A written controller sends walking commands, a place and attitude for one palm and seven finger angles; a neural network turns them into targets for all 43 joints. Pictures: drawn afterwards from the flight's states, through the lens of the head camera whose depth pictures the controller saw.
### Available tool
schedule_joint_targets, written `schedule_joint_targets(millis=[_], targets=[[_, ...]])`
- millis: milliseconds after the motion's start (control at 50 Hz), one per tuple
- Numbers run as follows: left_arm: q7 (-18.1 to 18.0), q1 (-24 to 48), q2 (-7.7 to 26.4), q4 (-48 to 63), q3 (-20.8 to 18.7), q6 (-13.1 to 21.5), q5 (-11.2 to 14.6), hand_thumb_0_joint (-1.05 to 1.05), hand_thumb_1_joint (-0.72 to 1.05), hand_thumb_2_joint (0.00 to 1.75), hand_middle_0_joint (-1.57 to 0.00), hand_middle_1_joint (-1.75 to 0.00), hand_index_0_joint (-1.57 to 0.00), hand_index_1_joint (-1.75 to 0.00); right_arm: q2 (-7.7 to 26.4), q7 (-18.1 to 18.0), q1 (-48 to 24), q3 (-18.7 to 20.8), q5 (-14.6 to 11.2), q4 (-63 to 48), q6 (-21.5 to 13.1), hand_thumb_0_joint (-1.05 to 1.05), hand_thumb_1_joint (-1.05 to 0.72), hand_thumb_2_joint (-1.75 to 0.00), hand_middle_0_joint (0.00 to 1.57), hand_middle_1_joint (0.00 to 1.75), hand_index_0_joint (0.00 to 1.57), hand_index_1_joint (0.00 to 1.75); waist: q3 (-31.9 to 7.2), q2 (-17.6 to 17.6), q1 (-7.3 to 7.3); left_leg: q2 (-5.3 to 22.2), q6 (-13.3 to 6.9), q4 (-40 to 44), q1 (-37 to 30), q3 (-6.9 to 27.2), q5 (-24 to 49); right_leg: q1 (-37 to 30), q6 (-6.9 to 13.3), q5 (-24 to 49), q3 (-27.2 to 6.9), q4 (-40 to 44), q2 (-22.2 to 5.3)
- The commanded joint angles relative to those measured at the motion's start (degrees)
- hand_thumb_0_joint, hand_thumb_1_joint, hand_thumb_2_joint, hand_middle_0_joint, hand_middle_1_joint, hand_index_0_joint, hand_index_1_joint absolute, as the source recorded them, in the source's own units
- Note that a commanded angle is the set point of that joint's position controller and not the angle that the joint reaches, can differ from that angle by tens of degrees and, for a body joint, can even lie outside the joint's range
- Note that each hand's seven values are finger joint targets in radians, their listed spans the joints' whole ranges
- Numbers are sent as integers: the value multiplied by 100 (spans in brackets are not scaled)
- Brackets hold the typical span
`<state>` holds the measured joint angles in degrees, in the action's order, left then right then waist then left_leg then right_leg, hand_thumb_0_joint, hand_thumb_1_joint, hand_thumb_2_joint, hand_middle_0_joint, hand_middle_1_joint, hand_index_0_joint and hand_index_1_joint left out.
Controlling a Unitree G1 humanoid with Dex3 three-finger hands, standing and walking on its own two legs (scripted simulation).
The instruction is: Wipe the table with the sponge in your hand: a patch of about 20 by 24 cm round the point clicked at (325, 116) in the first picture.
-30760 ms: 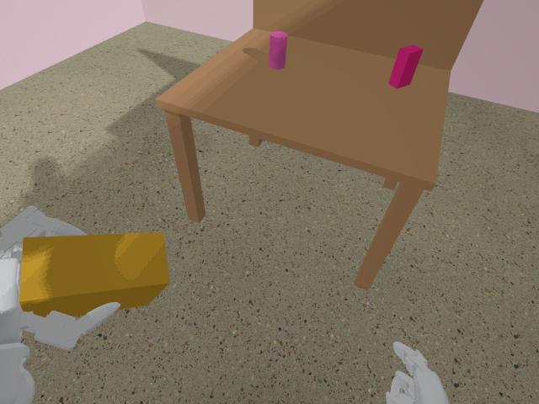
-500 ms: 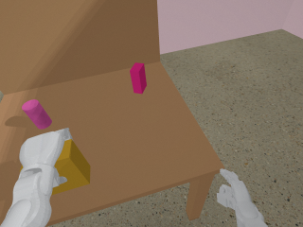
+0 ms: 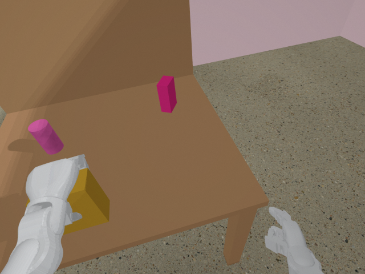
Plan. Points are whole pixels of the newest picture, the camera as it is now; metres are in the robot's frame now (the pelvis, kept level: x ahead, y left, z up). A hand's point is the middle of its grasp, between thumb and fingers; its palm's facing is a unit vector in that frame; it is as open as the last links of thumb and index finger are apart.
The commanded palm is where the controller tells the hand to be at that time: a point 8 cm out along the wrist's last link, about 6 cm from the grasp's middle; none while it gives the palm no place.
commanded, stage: move the sponge above the wiping area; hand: left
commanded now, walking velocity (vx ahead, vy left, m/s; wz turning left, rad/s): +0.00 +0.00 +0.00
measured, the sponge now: (78, 208) +0.22 +0.29 +0.03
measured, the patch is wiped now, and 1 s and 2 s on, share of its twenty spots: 0.00 0.00 0.00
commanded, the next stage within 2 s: none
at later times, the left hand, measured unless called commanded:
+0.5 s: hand (78, 192) +0.24 +0.29 +0.06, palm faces -0.07 -0.08 -0.99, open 10.2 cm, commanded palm +0.22 +0.29 +0.12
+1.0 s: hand (87, 191) +0.26 +0.28 +0.03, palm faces -0.06 -0.09 -0.99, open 10.2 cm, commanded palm +0.23 +0.28 +0.10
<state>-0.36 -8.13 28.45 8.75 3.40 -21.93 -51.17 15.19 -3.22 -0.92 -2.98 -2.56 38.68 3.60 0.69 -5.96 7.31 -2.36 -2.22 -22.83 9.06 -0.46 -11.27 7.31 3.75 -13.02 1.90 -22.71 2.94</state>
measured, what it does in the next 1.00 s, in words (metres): stands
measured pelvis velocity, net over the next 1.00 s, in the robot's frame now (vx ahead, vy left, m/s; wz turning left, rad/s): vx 0.01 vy -0.01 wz -0.01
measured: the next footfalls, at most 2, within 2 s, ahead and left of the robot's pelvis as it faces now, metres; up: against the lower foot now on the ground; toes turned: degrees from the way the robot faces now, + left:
none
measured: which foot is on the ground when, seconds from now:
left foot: down 0.00-1.00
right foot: down 0.00-1.00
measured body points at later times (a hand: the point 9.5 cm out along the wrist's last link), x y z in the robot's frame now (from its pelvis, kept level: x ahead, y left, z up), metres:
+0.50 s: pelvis +0.00 -0.02 +0.00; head +0.00 -0.05 +0.45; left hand +0.24 +0.29 +0.11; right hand +0.24 -0.24 -0.09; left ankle +0.01 +0.09 -0.74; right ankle -0.01 -0.08 -0.74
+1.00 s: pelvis +0.01 -0.01 +0.00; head +0.01 -0.04 +0.45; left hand +0.26 +0.29 +0.09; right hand +0.24 -0.22 -0.09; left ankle +0.01 +0.10 -0.74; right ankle -0.01 -0.08 -0.74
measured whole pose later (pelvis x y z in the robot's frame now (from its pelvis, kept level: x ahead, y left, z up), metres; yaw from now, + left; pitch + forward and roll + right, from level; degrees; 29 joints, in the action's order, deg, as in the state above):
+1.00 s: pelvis +0.01 -0.01 +0.00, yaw -1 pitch +1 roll +0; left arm -6.1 -2.7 25.1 -7.8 3.9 -17.4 -53.1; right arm 14.7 -3.7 1.4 -1.0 -3.4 39.8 2.8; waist -1.9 -4.3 5.6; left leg -1.7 -1.8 -25.8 13.4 -0.9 -13.1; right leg 11.8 4.2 -14.5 1.4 -25.6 3.6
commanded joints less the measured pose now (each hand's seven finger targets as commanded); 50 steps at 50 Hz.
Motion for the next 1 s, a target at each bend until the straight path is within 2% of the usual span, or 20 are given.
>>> schedule_joint_targets(millis=[0, 20, 40, 120, 140, 220, 260, 320, 340, 420, 460, 520, 540, 620, 800, 820, 840, 920, 940, 980], targets=[[-225, 1433, 1366, 868, -906, 76, -263, 0, 10, 130, -120, -160, -120, -160, 531, -63, -1240, 226, 11, -970, -314, 0, -90, -90, 20, 30, 20, 30, -1071, 283, -14, 68, -4, 148, -411, 685, 1108, -16, 110, 714, -909, 429, -230], [-252, 1522, 1562, 833, -1121, 69, -265, 0, 10, 130, -120, -160, -120, -160, 538, -74, -1383, 194, -1, -964, -326, 0, -90, -90, 20, 30, 20, 30, -979, 226, 30, 53, -13, 164, -421, 715, 969, 38, 158, 537, -1083, 481, -168], [-247, 1592, 1196, 853, -806, 114, -212, 0, 10, 130, -120, -160, -120, -160, 496, -87, -1281, 213, -14, -1001, -337, 0, -90, -90, 20, 30, 20, 30, -1076, 232, -62, 64, -46, 128, -396, 616, 988, -35, 110, 613, -895, 441, -209], [-324, 1770, 1633, 641, -1177, 238, -295, 0, 10, 130, -120, -160, -120, -160, 548, -122, -1292, 228, 11, -911, -367, 0, -90, -90, 20, 30, 20, 30, -1148, 145, 18, 8, -39, 64, -482, 629, 1046, 4, 159, 713, -1142, 471, -176], [-320, 1623, 1298, 604, -937, 261, -203, 0, 10, 130, -120, -160, -120, -160, 513, -131, -1168, 258, -2, -964, -389, 0, -90, -90, 20, 30, 20, 30, -1229, 193, -58, 26, -76, 25, -413, 544, 1066, -120, 99, 819, -948, 423, -232], [-371, 1721, 1655, 401, -1257, 335, -238, 0, 10, 130, -120, -160, -120, -160, 558, -130, -1180, 274, -19, -880, -387, 0, -90, -90, 20, 30, 20, 30, -1162, 70, -27, 3, -46, 16, -380, 578, 1033, -26, 137, 800, -1130, 440, -204], [-358, 1711, 1301, 399, -929, 387, -187, 0, 10, 130, -120, -160, -120, -160, 520, -129, -1081, 289, -32, -942, -431, 0, -90, -90, 20, 30, 20, 30, -1230, 140, -102, 16, -68, -27, -360, 525, 1119, -38, 89, 953, -974, 390, -258], [-379, 1724, 1665, 97, -1265, 376, -226, 0, 10, 130, -120, -160, -120, -160, 595, -146, -1117, 294, -19, -861, -413, 0, -90, -90, 20, 30, 20, 30, -1191, 201, -29, -24, -60, -63, -312, 544, 1058, -7, 112, 990, -1156, 401, -232], [-360, 1666, 1297, 119, -948, 408, -147, 0, 10, 130, -120, -160, -120, -160, 556, -161, -1026, 317, -31, -932, -424, 0, -90, -90, 20, 30, 20, 30, -1234, 273, -120, -1, -102, -100, -246, 450, 1061, -83, 55, 1110, -970, 335, -270], [-431, 1536, 1676, -26, -1339, 514, -165, 0, 10, 130, -120, -160, -120, -160, 611, -153, -999, 348, -29, -868, -436, 0, -90, -90, 20, 30, 20, 30, -1222, 342, -59, -29, -87, -174, -204, 493, 1100, -27, 81, 1280, -1172, 294, -247], [-449, 1634, 1417, 56, -1102, 595, -147, 0, 10, 130, -120, -160, -120, -160, 566, -158, -921, 374, -46, -908, -464, 0, -90, -90, 20, 30, 20, 30, -1337, 284, -129, -4, -106, -205, -176, 431, 1141, -54, 39, 1381, -1032, 232, -299], [-540, 1723, 1829, -155, -1456, 597, -231, 0, 10, 130, -120, -160, -120, -160, 640, -167, -970, 371, -35, -816, -439, 0, -90, -90, 20, 30, 20, 30, -1241, 194, -58, -41, -78, -209, -159, 503, 1090, 64, 96, 1273, -1191, 256, -252], [-545, 1818, 1312, 56, -1001, 666, -166, 0, 10, 130, -120, -160, -120, -160, 564, -162, -899, 395, -55, -901, -467, 0, -90, -90, 20, 30, 20, 30, -1363, 87, -172, -1, -110, -217, -161, 409, 1098, 11, 48, 1336, -976, 197, -291], [-657, 1530, 1571, -245, -1314, 653, -175, 0, 10, 130, -120, -160, -120, -160, 610, -156, -882, 433, -53, -821, -495, 0, -90, -90, 20, 30, 20, 30, -1259, 336, -101, -3, -97, -247, -133, 463, 1106, 105, 76, 1378, -1121, 208, -246], [-757, 2025, 1181, -409, -824, 610, -360, 0, 10, 130, -120, -160, -120, -160, 576, -130, -829, 447, -60, -816, -473, 0, -90, -90, 20, 30, 20, 30, -1549, 231, -134, 21, -75, -242, -182, 464, 1232, 164, 68, 1363, -891, 122, -268], [-798, 1944, 1430, -366, -1104, 580, -375, 0, 10, 130, -120, -160, -120, -160, 598, -128, -890, 455, -56, -801, -464, 0, -90, -90, 20, 30, 20, 30, -1566, 173, -71, 12, -68, -232, -244, 500, 1251, 146, 111, 1331, -1014, 121, -216], [-791, 1897, 953, -235, -680, 590, -328, 0, 10, 130, -120, -160, -120, -160, 534, -113, -832, 452, -65, -878, -463, 0, -90, -90, 20, 30, 20, 30, -1662, 120, -159, 40, -84, -229, -196, 428, 1319, 50, 71, 1475, -818, 52, -256], [-850, 1741, 1332, -656, -1078, 385, -365, 0, 10, 130, -120, -160, -120, -160, 615, -80, -866, 449, -78, -786, -349, 0, -90, -90, 20, 30, 20, 30, -1387, 407, -83, 42, -44, -156, -37, 499, 1204, 115, 95, 1367, -962, 103, -212], [-823, 1984, 1020, -549, -733, 364, -399, 0, 10, 130, -120, -160, -120, -160, 570, -74, -912, 412, -84, -847, -335, 0, -90, -90, 20, 30, 20, 30, -1470, 374, -132, 46, -49, -164, -46, 455, 1223, 115, 67, 1408, -820, 71, -246], [-840, 2024, 1047, -550, -701, 348, -446, 0, 10, 130, -120, -160, -120, -160, 575, -72, -903, 424, -81, -839, -329, 0, -90, -90, 20, 30, 20, 30, -1507, 299, -127, 46, -42, -176, -112, 492, 1284, 156, 83, 1389, -837, 77, -239]])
